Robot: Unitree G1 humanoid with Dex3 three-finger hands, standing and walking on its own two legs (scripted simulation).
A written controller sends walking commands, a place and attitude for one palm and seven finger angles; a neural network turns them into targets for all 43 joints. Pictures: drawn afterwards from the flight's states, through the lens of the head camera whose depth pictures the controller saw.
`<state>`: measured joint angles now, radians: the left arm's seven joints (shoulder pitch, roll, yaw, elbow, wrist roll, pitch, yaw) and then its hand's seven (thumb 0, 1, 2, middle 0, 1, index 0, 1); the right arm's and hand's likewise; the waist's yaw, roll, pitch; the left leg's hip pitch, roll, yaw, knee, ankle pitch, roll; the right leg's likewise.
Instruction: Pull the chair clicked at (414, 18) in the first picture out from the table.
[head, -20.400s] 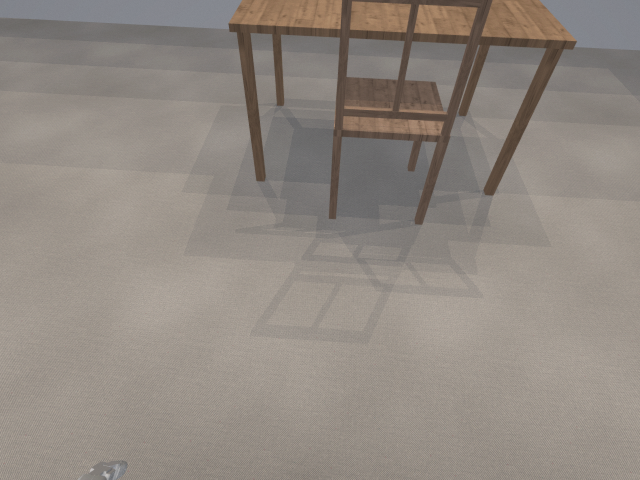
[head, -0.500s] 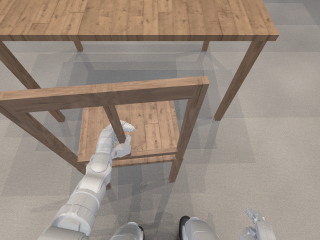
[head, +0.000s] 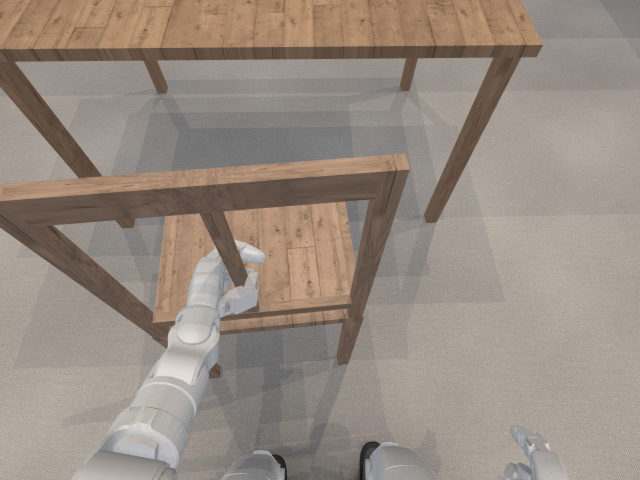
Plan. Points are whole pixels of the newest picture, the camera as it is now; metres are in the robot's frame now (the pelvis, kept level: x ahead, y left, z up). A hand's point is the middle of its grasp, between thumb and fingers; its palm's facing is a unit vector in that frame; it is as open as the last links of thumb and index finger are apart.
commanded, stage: step backward, pulling the chair out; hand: left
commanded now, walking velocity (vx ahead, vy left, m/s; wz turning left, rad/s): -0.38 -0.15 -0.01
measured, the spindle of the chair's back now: (236, 269) +0.39 +0.12 -0.05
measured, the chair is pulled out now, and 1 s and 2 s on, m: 0.29 0.51 0.67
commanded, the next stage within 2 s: stop walking, hand still on the chair in 1.34 s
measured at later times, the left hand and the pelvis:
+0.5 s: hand (243, 368) +0.25 +0.10 -0.06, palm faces -0.08 -0.98 -0.17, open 5.1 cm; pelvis -0.10 +0.00 +0.00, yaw -1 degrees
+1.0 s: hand (233, 470) +0.14 +0.10 -0.06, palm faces -0.08 -0.99 -0.15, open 5.1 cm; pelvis -0.21 +0.01 +0.00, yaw +1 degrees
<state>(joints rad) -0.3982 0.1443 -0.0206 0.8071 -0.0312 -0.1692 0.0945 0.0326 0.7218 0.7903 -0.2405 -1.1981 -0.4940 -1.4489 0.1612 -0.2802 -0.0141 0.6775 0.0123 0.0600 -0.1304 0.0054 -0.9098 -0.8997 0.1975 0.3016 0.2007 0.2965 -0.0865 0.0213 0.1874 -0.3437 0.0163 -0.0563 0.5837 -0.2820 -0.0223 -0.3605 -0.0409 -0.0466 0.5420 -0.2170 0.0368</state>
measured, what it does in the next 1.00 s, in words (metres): walks backwards: right foot, then left foot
